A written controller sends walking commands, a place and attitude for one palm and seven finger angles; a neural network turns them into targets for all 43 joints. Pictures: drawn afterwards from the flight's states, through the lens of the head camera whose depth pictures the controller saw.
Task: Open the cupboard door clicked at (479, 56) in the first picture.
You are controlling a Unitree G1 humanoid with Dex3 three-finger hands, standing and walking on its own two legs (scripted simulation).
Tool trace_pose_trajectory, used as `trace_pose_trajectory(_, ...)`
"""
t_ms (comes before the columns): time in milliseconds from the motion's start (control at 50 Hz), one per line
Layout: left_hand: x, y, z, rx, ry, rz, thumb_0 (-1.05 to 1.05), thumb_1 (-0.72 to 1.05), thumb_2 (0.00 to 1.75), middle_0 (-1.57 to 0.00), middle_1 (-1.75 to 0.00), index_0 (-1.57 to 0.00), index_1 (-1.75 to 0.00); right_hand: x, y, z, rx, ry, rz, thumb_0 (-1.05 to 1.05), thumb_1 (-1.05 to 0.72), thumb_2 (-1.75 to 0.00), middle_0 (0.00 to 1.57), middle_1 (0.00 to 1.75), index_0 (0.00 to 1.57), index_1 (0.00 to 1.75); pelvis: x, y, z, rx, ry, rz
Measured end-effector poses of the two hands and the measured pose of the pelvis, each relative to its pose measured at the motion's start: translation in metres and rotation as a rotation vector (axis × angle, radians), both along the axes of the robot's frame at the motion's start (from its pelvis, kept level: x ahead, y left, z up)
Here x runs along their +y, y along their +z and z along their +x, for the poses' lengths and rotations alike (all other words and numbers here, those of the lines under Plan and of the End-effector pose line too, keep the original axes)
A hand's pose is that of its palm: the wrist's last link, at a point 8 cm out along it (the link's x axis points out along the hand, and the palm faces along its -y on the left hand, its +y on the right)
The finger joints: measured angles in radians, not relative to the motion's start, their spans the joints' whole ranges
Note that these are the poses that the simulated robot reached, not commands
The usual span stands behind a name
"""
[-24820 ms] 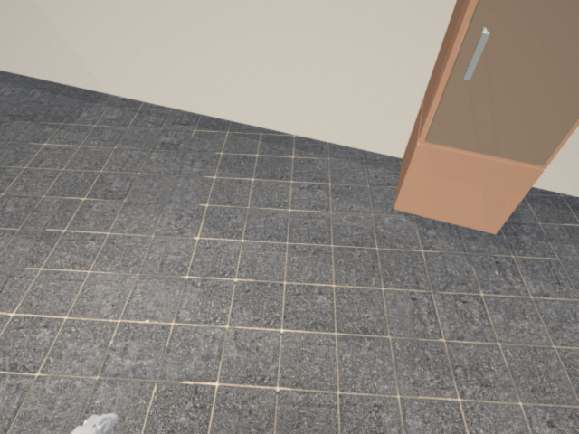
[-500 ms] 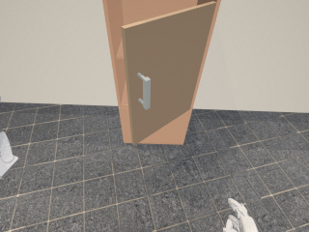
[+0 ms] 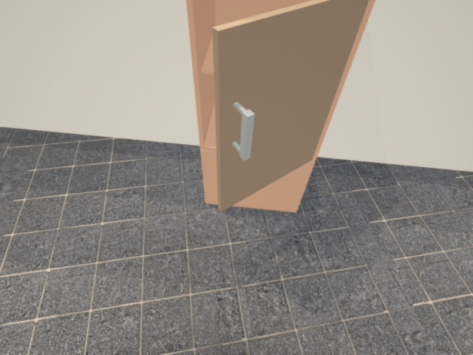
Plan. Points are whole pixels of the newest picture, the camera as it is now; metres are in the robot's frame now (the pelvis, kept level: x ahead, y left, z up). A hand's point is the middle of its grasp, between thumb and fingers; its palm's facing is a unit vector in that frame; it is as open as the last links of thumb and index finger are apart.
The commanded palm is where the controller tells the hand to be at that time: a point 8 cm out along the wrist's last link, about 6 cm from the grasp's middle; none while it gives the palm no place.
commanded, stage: let the arm hang, fingers relaxed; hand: left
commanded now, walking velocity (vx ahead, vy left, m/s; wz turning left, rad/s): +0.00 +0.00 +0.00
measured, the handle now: (241, 132) +0.59 +0.02 +0.01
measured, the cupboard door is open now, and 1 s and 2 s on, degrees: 41 41 41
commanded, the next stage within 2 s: look to check the result in 0.62 s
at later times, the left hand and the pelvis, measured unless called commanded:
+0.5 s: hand out of the picture +0.00 +0.17 -0.17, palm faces +0.00 -0.98 -0.17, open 7.3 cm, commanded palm none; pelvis +0.00 +0.01 +0.00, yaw -1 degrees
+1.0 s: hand out of the picture -0.01 +0.17 -0.17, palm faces +0.02 -0.98 -0.19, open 7.3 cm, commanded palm none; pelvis +0.00 +0.00 +0.00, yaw -1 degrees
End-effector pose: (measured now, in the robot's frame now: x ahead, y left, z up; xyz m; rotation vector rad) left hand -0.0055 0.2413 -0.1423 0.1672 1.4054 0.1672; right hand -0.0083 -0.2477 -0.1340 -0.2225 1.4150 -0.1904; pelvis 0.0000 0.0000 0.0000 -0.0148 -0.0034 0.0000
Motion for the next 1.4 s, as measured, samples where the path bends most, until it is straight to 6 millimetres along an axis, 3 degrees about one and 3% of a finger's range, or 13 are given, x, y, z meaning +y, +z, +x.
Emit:
trace_pose_trajectory(120, 0.012, 0.010, -0.014, 0.045, 0.008, 0.041, 0.00, 0.94, 0.90, -0.20, -0.30, -0.20, -0.30, 0.020, -0.011, 0.001, -0.012, -0.006, 0.061, 0.01, -0.91, -0.90, 0.20, 0.30, 0.19, 0.30, 0.005, 0.002, 0.000, -0.016, -0.006, 0.008)
trace_pose_trajectory(280, 0.003, 0.010, -0.004, 0.012, -0.002, 0.028, 0.00, 0.92, 0.90, -0.20, -0.30, -0.20, -0.30, 0.039, -0.018, 0.003, -0.024, -0.010, 0.110, 0.02, -0.93, -0.90, 0.20, 0.30, 0.20, 0.30, 0.008, 0.003, -0.002, -0.027, -0.013, 0.015)
trace_pose_trajectory(460, -0.021, 0.000, 0.004, -0.001, -0.018, -0.037, 0.01, 0.92, 0.90, -0.20, -0.30, -0.20, -0.30, 0.042, -0.014, -0.014, 0.003, -0.044, 0.107, 0.01, -0.92, -0.90, 0.20, 0.30, 0.20, 0.30, 0.006, 0.003, -0.002, -0.026, -0.020, 0.017)
trace_pose_trajectory(680, -0.024, -0.001, -0.009, 0.037, 0.004, -0.043, 0.01, 0.92, 0.90, -0.20, -0.30, -0.20, -0.30, 0.046, -0.013, -0.028, 0.049, -0.061, 0.111, 0.01, -0.91, -0.90, 0.20, 0.30, 0.19, 0.30, 0.005, 0.003, 0.000, -0.021, -0.017, 0.015)
trace_pose_trajectory(900, -0.021, 0.001, -0.015, 0.056, 0.016, -0.027, 0.00, 0.91, 0.90, -0.20, -0.30, -0.20, -0.30, 0.048, -0.015, -0.018, 0.034, -0.057, 0.122, 0.00, -0.91, -0.90, 0.20, 0.30, 0.19, 0.30, 0.004, 0.003, 0.003, -0.019, -0.017, 0.016)
trace_pose_trajectory(1400, -0.031, 0.000, 0.003, 0.033, 0.012, -0.041, 0.00, 0.91, 0.90, -0.20, -0.30, -0.20, -0.30, 0.036, -0.013, 0.001, 0.016, -0.047, 0.100, 0.01, -0.91, -0.90, 0.20, 0.30, 0.19, 0.30, -0.002, 0.004, 0.012, -0.014, -0.022, 0.017)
